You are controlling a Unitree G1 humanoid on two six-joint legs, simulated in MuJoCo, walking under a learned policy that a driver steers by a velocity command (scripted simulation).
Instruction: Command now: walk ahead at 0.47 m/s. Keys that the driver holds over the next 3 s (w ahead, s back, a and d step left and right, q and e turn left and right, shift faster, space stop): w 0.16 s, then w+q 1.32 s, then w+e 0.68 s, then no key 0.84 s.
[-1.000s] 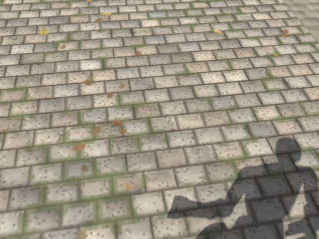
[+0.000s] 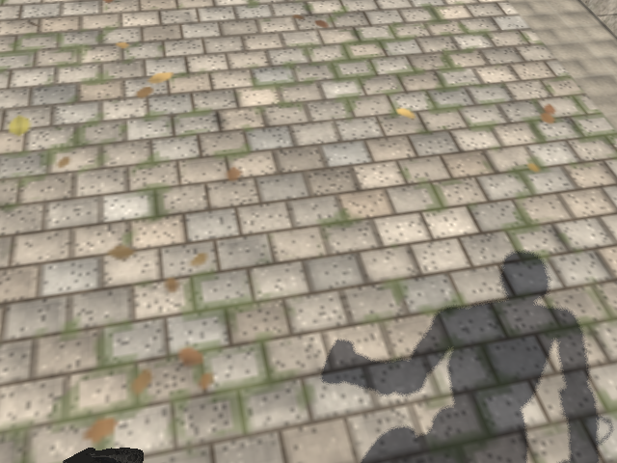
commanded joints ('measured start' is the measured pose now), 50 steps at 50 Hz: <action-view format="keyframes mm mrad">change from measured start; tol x32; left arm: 1 -177 63 4 -116 -5 -28 -14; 7 398 256 75 46 16 -14 12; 50 -101 106 16 -114 17 -47 30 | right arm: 1 34 -197 -50 -15 11 2 -4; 27 -443 -72 -23 -267 13 -3 70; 32 -8 -275 -121 -207 18 24 46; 50 -97 -200 -84 -241 15 8 -1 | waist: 1 9 166 113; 7 217 -220 -424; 17 91 -23 48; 34 -13 193 -363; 50 34 126 4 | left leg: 1 -3 260 -141 -40 296 154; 5 -131 182 -39 399 726 80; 7 -695 -53 -108 1004 -286 -3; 8 -798 12 -155 1093 -252 14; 21 -679 102 -69 539 396 5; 31 -302 -77 80 354 173 152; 34 358 313 -841 107 -66 403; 41 -233 143 -357 6 401 298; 50 -270 87 -346 74 185 195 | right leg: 1 -41 15 -17 -60 -43 -34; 5 555 37 -24 -79 -47 -137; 7 1055 -349 705 -232 -334 -341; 14 422 -175 132 -433 -34 -213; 25 617 -200 -122 -438 183 -169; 30 726 -216 -187 -84 769 -117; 32 393 -131 -212 440 428 -50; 33 -52 103 -92 765 -541 4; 34 -161 85 105 847 -578 -17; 50 90 40 78 -39 96 52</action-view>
